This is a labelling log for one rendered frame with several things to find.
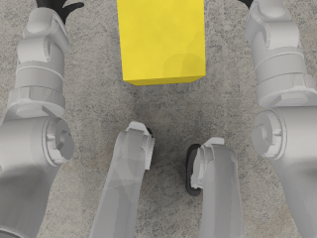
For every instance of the left robot upper arm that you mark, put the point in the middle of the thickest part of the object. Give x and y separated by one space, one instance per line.
31 153

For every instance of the robot right thigh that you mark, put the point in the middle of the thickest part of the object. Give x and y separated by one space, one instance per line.
222 210

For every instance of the left robot hand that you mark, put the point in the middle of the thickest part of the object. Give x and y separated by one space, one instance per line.
57 6

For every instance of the robot left thigh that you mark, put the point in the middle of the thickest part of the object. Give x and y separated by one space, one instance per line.
116 213

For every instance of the robot left forearm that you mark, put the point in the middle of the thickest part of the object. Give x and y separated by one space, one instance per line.
40 68

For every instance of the right robot upper arm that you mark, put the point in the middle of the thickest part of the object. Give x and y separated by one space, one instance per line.
287 136

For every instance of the right robot hand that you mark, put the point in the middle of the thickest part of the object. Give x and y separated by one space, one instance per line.
247 2

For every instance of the robot right forearm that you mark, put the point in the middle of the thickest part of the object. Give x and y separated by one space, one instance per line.
278 57

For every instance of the robot thigh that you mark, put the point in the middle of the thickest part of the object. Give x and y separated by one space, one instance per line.
222 210
116 213

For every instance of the carton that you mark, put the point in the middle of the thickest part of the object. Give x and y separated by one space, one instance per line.
162 41

